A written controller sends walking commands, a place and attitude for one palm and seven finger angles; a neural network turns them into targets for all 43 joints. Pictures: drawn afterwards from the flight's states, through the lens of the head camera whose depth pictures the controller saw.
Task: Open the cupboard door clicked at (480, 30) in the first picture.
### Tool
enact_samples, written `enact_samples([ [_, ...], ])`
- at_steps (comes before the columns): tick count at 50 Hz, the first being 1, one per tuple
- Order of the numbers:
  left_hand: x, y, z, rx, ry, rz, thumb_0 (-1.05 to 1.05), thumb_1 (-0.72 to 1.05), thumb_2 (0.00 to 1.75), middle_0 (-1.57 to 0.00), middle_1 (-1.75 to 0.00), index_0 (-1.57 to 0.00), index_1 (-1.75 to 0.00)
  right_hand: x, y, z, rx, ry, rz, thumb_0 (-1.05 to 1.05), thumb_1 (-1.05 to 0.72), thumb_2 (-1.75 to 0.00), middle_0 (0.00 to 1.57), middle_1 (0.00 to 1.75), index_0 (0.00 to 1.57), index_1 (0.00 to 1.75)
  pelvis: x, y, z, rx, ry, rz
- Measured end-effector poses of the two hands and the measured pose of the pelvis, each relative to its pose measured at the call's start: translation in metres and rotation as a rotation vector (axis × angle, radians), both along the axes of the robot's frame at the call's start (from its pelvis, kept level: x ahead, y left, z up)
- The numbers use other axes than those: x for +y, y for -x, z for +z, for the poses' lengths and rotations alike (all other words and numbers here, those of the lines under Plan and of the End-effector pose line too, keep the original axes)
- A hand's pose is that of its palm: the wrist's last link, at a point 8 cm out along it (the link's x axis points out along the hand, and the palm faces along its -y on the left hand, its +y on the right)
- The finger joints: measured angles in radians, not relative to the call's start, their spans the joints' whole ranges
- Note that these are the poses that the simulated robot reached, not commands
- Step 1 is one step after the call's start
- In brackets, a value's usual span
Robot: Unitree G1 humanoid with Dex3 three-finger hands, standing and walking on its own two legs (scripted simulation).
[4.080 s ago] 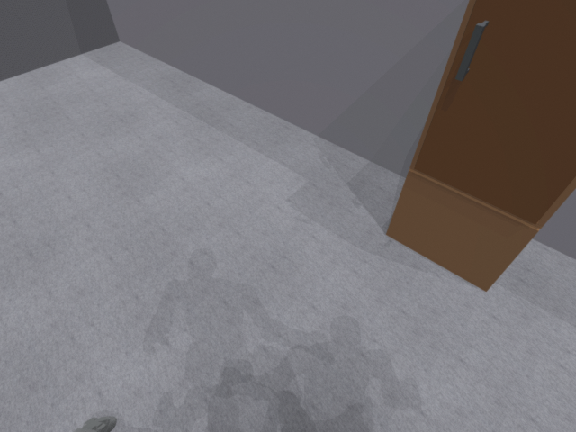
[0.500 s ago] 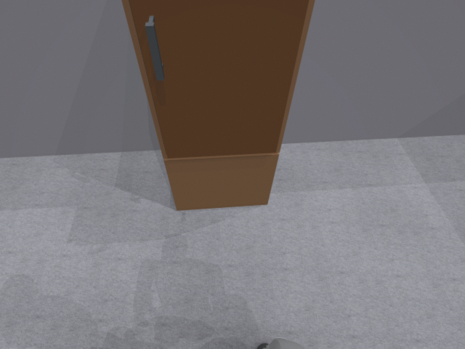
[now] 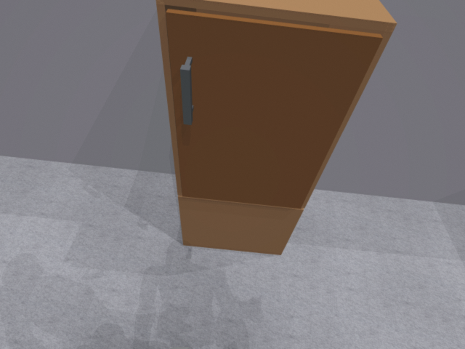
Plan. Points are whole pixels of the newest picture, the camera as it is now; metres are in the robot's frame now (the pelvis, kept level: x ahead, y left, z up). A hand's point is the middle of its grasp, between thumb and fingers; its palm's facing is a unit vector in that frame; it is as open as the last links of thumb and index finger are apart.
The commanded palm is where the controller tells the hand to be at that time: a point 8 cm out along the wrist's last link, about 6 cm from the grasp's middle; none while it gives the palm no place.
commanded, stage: come to a stop and stand still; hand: left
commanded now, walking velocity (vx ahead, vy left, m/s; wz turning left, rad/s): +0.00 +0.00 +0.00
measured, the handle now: (188, 92) +0.60 +0.17 +0.11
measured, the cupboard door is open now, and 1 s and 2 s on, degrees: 0 0 0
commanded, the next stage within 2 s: look again from close up in 1.10 s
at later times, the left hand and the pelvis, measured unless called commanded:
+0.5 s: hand out of the picture +0.12 +0.14 -0.15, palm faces +0.01 -0.96 -0.30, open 7.4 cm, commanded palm none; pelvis +0.04 -0.05 +0.00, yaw -1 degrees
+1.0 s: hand out of the picture +0.00 +0.18 -0.16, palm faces +0.08 -0.98 -0.19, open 7.4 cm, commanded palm none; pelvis +0.00 -0.01 +0.02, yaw +1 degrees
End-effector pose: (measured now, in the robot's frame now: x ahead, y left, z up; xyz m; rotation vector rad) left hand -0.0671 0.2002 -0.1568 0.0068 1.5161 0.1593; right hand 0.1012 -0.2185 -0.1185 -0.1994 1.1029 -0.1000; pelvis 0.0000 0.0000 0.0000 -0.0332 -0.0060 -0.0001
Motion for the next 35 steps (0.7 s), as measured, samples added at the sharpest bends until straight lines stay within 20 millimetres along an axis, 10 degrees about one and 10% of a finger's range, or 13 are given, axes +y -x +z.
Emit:
enact_samples([
  [10, 0.022, -0.090, 0.017, -0.049, -0.053, -0.050, 0.01, 0.91, 0.90, -0.20, -0.30, -0.20, -0.30, -0.008, 0.001, 0.007, 0.113, 0.053, -0.089, -0.03, -0.95, -0.89, 0.20, 0.30, 0.20, 0.30, 0.006, -0.039, 0.017, -0.003, -0.014, -0.010],
  [21, 0.006, -0.177, 0.032, -0.239, -0.178, -0.121, 0.00, 0.91, 0.90, -0.20, -0.30, -0.20, -0.30, -0.055, 0.028, -0.022, 0.223, -0.014, -0.153, 0.00, -0.91, -0.89, 0.20, 0.30, 0.20, 0.30, -0.041, -0.047, 0.006, -0.023, -0.042, -0.024],
  [35, -0.019, -0.151, 0.053, -0.307, -0.206, -0.090, 0.00, 0.91, 0.90, -0.20, -0.30, -0.20, -0.30, -0.082, 0.047, -0.024, 0.237, -0.040, -0.091, 0.01, -0.91, -0.89, 0.20, 0.30, 0.19, 0.30, -0.056, -0.016, 0.013, -0.010, -0.077, 0.017],
])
